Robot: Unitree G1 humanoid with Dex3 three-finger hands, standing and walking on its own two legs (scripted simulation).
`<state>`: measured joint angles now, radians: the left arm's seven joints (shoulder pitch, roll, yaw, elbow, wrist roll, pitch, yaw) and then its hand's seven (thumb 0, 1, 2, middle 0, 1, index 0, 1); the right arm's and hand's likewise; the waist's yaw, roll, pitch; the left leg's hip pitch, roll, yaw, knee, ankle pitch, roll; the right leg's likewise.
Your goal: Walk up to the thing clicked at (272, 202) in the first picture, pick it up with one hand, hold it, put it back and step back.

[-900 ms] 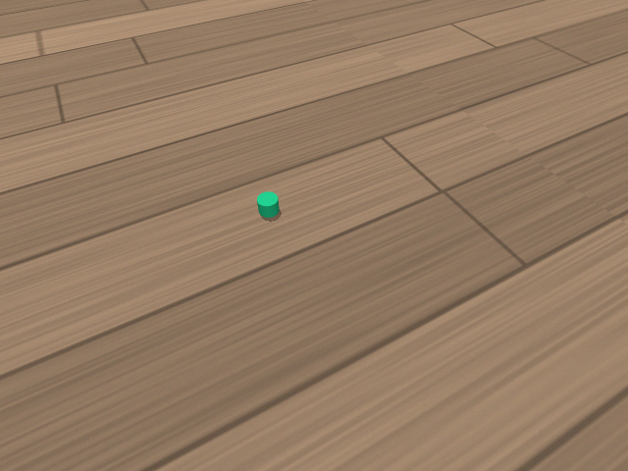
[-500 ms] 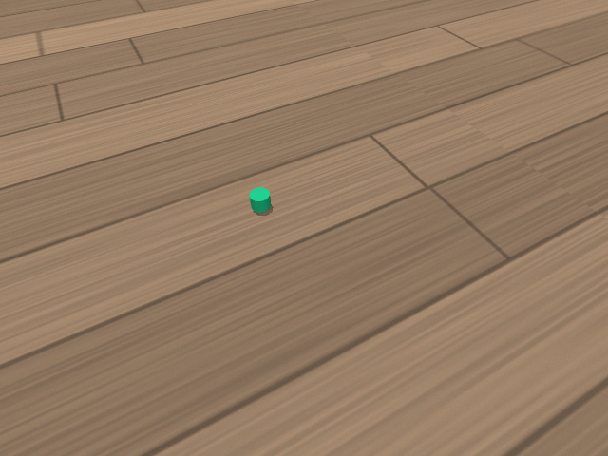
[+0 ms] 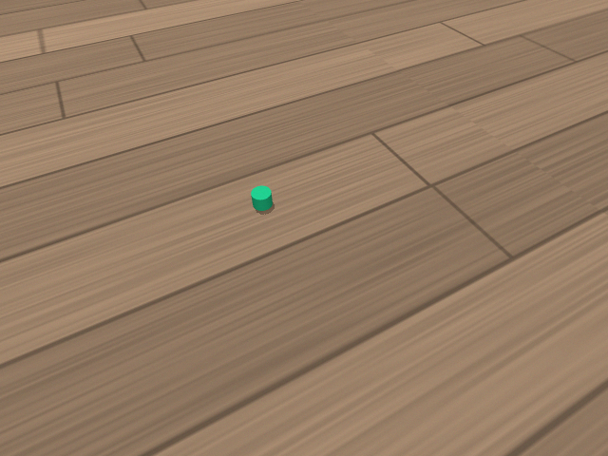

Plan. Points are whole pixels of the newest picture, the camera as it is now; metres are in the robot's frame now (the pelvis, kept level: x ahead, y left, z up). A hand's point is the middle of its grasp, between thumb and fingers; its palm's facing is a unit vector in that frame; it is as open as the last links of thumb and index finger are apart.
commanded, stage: stand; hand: left
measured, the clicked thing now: (261, 198) +1.29 +0.21 -0.75
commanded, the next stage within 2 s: walk up in 0.22 s
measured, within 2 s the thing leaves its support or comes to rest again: neither
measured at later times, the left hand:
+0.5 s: hand out of the picture +0.13 +0.25 -0.14, palm faces -0.06 -0.90 -0.42, open 7.4 cm
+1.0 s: hand (182, 392) +0.26 +0.23 -0.18, palm faces +0.04 -0.93 -0.35, open 7.4 cm
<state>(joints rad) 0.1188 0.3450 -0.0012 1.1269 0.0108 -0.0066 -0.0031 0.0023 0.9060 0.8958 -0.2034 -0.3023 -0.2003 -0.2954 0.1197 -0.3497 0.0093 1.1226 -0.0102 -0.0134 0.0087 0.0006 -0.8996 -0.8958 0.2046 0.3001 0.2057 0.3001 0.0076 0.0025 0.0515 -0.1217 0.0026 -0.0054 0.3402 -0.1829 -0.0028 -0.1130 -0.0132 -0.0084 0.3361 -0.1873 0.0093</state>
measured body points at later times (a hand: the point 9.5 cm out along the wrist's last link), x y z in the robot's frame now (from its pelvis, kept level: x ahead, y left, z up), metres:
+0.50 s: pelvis +0.05 -0.05 -0.01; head +0.06 -0.06 +0.43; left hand +0.13 +0.30 -0.11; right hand +0.07 -0.38 -0.14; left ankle +0.00 +0.12 -0.75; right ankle +0.10 -0.17 -0.75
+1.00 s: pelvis +0.26 -0.05 -0.03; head +0.30 -0.03 +0.42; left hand +0.26 +0.28 -0.16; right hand +0.39 -0.35 -0.13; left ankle +0.36 +0.08 -0.75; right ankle +0.11 -0.17 -0.73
